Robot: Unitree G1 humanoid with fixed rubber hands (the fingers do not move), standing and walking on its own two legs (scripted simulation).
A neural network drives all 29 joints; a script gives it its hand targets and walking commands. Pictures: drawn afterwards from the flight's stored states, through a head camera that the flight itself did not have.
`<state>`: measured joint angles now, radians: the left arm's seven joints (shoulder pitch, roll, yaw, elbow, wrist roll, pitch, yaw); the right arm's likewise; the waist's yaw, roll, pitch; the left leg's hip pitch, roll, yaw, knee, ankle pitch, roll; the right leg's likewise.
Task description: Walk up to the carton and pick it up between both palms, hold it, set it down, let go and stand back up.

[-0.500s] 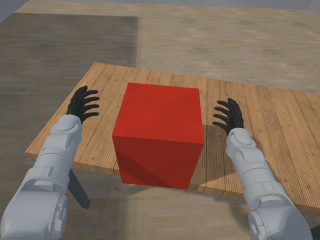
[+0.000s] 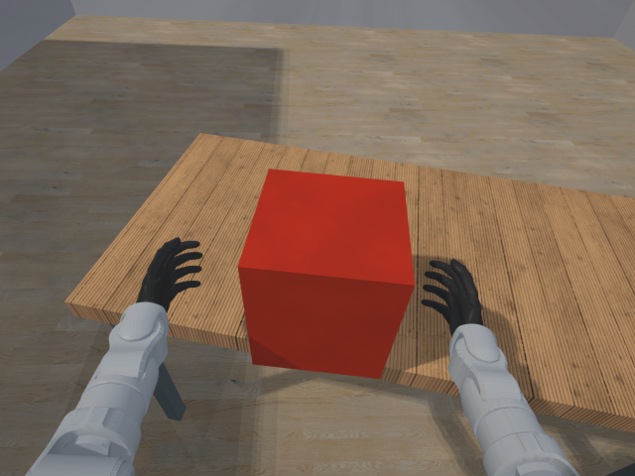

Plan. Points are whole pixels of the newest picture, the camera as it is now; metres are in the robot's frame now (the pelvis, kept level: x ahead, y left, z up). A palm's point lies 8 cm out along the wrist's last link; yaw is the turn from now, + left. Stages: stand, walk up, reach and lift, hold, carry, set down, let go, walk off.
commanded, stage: set down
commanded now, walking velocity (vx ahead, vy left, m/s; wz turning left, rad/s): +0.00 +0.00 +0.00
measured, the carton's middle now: (325, 276) +0.43 -0.02 +0.00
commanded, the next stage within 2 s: let go in 1.80 s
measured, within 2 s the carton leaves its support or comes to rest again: neither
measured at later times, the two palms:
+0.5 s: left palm (145, 373) +0.28 +0.22 -0.02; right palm (469, 385) +0.26 -0.21 -0.03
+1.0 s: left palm (134, 419) +0.24 +0.23 -0.05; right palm (473, 435) +0.21 -0.21 -0.06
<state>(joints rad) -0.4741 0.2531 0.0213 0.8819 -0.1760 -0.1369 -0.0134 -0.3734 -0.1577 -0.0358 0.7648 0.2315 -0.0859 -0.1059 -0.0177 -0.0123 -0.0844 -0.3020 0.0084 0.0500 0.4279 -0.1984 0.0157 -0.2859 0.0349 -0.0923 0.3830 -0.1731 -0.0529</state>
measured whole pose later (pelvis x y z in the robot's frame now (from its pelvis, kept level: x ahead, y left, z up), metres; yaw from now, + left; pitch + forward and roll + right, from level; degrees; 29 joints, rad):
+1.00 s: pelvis +0.02 +0.00 +0.00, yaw -1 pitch +0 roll +0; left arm 0.04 0.26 -0.05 0.71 -0.16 -0.26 0.00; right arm 0.08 -0.15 0.02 0.78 0.14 -0.37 -0.02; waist 0.00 -0.02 0.00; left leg -0.19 0.01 0.06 0.46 -0.26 0.02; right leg -0.19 0.03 -0.07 0.44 -0.24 -0.05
